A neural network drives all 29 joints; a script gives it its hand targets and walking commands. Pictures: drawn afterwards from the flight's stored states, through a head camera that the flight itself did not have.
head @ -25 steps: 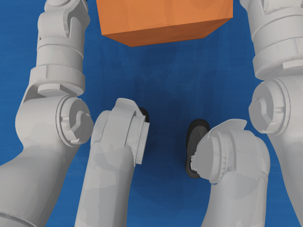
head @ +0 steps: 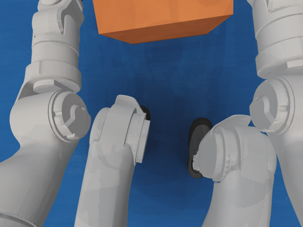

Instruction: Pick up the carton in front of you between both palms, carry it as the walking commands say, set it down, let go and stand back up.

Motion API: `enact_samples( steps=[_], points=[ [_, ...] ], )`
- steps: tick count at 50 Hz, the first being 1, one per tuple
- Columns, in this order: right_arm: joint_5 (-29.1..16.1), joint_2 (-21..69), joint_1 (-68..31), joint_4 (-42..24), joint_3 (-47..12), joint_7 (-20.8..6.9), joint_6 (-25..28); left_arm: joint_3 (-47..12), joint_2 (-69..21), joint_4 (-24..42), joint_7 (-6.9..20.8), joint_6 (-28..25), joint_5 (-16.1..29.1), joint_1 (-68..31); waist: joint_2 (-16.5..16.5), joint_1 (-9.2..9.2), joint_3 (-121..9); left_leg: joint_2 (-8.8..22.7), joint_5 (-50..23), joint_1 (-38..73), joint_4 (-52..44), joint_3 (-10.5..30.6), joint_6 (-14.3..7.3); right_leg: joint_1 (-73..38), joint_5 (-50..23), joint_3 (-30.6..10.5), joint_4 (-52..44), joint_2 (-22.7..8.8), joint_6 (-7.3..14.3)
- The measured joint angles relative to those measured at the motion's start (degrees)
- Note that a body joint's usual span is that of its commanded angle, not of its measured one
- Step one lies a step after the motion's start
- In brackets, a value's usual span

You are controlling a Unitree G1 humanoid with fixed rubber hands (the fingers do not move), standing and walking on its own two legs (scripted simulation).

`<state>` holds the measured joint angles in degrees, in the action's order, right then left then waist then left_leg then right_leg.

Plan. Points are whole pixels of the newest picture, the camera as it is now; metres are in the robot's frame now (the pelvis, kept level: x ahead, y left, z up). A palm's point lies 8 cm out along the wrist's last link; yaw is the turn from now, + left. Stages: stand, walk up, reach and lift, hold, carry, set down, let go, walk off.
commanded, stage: set down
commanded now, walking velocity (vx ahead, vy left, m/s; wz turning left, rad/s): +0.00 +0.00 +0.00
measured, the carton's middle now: out of the picture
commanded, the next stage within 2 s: let go in 1.30 s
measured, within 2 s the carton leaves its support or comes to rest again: neither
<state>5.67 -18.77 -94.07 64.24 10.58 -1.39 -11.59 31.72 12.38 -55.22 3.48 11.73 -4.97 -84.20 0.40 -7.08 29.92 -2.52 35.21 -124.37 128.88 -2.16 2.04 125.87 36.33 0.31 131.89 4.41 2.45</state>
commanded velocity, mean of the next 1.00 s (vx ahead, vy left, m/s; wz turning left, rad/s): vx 0.00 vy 0.00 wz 0.00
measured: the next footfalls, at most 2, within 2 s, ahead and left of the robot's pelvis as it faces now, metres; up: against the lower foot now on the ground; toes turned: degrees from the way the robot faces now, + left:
none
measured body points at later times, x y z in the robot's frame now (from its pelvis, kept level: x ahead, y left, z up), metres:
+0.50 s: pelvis +0.00 +0.01 +0.04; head +0.37 +0.02 +0.29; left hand +0.55 +0.26 -0.09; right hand +0.63 -0.11 -0.09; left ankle +0.12 +0.12 -0.32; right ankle +0.10 -0.10 -0.32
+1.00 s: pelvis +0.01 +0.01 +0.17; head +0.36 +0.01 +0.45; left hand +0.55 +0.26 +0.06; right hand +0.63 -0.13 +0.06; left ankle +0.11 +0.12 -0.32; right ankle +0.10 -0.10 -0.32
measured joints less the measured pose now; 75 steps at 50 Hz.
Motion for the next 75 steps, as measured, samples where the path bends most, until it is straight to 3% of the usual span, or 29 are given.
enact_samples(
  steps=[3, 8, 12, 16, 24, 31, 38, 50, 67, 71, 75],
  points=[
    [-2.18, -1.16, 0.21, 1.79, -3.43, 1.51, 1.04, -2.20, 0.36, -3.62, -2.50, -2.41, 1.03, -0.20, 0.22, -0.10, 0.04, 0.08, 0.24, -0.14, 0.03, 0.02, -0.14, 0.01, 0.25, -0.03, -0.15, 0.10, -0.39],
    [-10.56, -6.35, 0.23, 3.79, -9.78, 4.74, 2.77, -7.27, 2.82, -8.44, -7.77, -6.15, 7.14, -1.00, 0.40, -0.15, -0.05, 0.33, 0.57, -0.51, -0.31, -0.24, -1.08, -0.08, 0.72, -0.33, -0.93, 0.26, -1.20],
    [-16.65, -10.16, -0.88, 4.40, -14.81, 4.52, 3.72, -11.85, 5.32, -8.89, -8.94, -7.27, 11.82, -1.60, -0.02, -0.47, -0.40, 0.75, 0.66, -0.83, -0.45, -0.61, -1.87, 0.07, 0.76, -0.64, -1.35, 0.49, -1.76],
    [-18.45, -10.97, -1.45, 3.78, -16.39, 4.05, 3.78, -14.78, 6.06, -6.56, -9.50, -6.80, 14.90, -0.68, -0.12, -0.96, -2.06, 0.83, 0.31, -1.51, -0.86, -0.88, -2.36, 0.56, 0.46, -0.94, -1.89, 0.53, -2.19],
    [-14.76, -9.56, 0.77, -1.16, -12.18, 5.01, 0.33, -16.96, 4.37, 3.25, -11.72, -2.05, 17.58, 2.54, -0.13, -1.47, -7.34, -0.68, -1.90, -0.32, -6.00, -0.16, -2.25, -1.64, -0.52, -0.81, -6.88, -0.85, -2.04],
    [-10.24, -8.47, 1.38, 2.54, -6.66, 3.54, -1.47, -14.27, 2.02, 3.00, -11.73, 0.56, 13.38, 3.93, -1.44, -1.81, -16.05, -0.94, -3.99, 1.39, -14.73, 0.85, -1.92, -3.41, -2.81, -0.77, -15.89, -0.92, -1.93],
    [-7.29, -7.93, 2.74, 1.82, -4.19, 2.02, -2.07, -10.75, 0.70, 4.70, -10.63, 1.07, 9.92, 6.27, -1.94, -2.02, -21.62, -0.49, -5.56, 3.49, -22.46, 1.35, -1.82, -5.24, -4.95, -1.07, -23.92, -0.40, -2.01],
    [-6.62, -6.51, 8.10, -5.79, -4.30, 2.09, -5.09, -10.40, 1.85, 10.30, -8.80, 3.42, 11.32, 11.55, -2.28, -1.84, -26.22, -0.34, -8.31, 11.17, -36.11, 1.67, -1.64, -12.54, -7.86, -1.99, -37.28, -0.31, -1.84],
    [-2.32, -4.03, 13.15, -4.73, 0.80, 0.03, -3.54, -7.76, -0.42, 10.99, -6.15, 1.95, 6.80, 17.13, -3.12, -1.84, -30.13, 0.13, -15.22, 27.38, -58.81, 2.77, -1.60, -28.83, -15.12, -2.65, -60.42, -0.34, -1.84],
    [-0.26, -2.01, 16.42, -6.17, 2.77, 0.65, -2.71, -7.69, -0.82, 11.70, -4.57, 0.94, 4.52, 20.06, -2.91, -1.22, -30.54, 0.30, -16.84, 31.43, -63.84, 3.12, -1.73, -33.07, -16.90, -2.66, -65.85, -0.33, -1.94],
    [1.76, 2.05, 24.27, -11.11, 4.74, 3.00, -1.79, -9.05, -1.00, 13.52, -1.93, -0.48, 2.02, 26.55, -2.61, -0.07, -31.31, 0.56, -18.12, 36.46, -68.88, 3.28, -2.09, -38.33, -18.51, -2.86, -71.47, -0.25, -2.17]
  ],
)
